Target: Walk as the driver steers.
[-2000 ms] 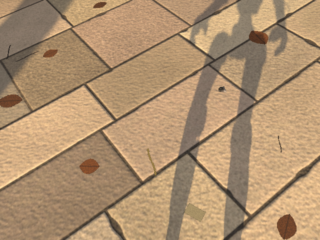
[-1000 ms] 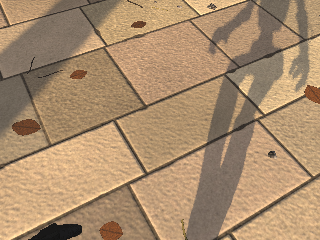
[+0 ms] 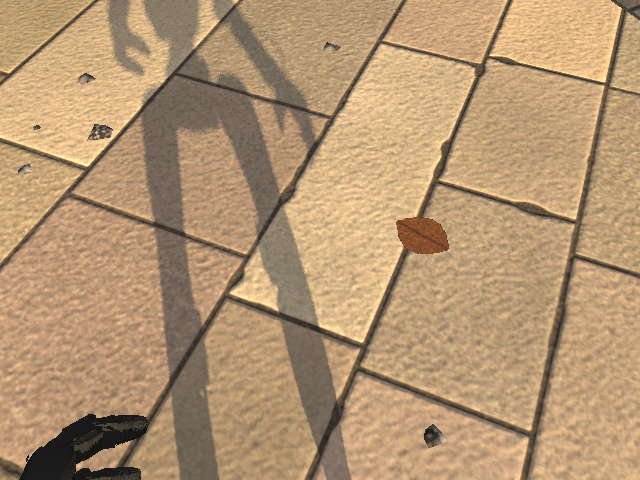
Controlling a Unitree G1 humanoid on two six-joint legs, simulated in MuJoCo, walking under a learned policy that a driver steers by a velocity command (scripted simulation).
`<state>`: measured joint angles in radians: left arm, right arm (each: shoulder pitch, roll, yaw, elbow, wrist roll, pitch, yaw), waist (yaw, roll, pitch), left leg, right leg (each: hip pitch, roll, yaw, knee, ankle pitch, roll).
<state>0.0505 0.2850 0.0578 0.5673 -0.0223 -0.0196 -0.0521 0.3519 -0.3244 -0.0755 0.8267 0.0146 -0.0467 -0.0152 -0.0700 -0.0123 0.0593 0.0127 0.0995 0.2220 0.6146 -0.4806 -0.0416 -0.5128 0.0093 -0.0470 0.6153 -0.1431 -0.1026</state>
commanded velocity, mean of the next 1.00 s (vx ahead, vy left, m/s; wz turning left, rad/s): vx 0.11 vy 0.00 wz -0.13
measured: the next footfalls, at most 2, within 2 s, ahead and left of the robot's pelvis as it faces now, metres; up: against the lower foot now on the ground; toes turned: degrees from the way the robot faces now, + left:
left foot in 0.42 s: +0.31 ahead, +0.12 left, +0.00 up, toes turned -6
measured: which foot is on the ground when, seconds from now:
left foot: up 0.00-0.40, down 0.42-1.00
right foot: down 0.00-1.00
